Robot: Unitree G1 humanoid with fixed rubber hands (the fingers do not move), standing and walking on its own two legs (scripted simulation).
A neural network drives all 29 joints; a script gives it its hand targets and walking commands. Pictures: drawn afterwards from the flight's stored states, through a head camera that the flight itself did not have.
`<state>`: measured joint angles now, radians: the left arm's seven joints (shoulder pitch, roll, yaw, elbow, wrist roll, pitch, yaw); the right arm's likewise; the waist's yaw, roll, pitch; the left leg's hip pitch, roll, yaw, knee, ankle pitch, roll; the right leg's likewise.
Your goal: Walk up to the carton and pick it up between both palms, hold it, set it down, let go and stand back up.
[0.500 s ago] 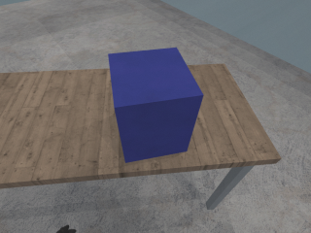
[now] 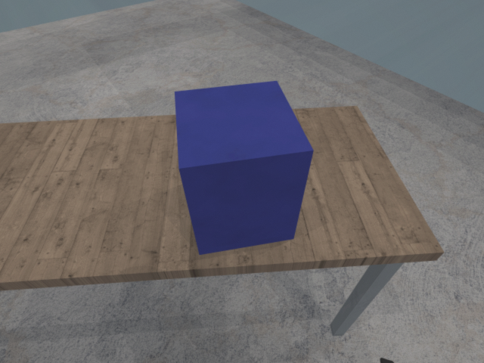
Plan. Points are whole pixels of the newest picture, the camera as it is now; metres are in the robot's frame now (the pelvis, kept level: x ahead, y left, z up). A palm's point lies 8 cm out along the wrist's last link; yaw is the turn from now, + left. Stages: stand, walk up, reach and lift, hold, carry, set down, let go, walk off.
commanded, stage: walk up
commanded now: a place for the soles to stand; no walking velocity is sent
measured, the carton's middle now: (237, 169) +0.48 +0.00 +0.05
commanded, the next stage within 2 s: reach and lift in 0.52 s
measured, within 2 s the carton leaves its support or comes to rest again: neither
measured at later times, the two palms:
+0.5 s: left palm out of the picture +0.10 +0.25 -0.09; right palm out of the picture +0.05 -0.26 -0.11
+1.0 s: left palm out of the picture +0.16 +0.21 -0.06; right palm out of the picture +0.14 -0.25 -0.07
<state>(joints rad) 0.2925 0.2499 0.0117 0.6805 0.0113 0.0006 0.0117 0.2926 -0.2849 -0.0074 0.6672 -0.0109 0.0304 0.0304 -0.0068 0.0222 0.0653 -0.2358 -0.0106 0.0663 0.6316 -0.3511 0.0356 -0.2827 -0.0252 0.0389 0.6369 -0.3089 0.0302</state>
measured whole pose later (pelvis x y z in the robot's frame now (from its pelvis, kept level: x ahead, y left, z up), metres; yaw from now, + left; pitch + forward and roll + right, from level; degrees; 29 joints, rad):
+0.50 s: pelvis -0.01 +0.00 +0.00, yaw -3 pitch -2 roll +0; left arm 0.30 0.25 0.01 0.67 0.01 0.00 0.01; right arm 0.31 -0.29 0.01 0.70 0.00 0.04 0.03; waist -0.01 0.02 0.07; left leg -0.25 0.01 0.11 0.64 -0.35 0.04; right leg -0.32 0.00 0.08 0.64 -0.28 0.03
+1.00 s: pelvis +0.00 -0.04 +0.01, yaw +0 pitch -5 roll +1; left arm 0.15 0.26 0.06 0.47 0.00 0.24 0.00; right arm 0.21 -0.13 -0.03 0.65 -0.03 -0.14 -0.02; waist 0.01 -0.03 0.13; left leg -0.14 0.04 0.04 0.52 -0.29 -0.02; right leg -0.19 0.02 0.00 0.55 -0.27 -0.02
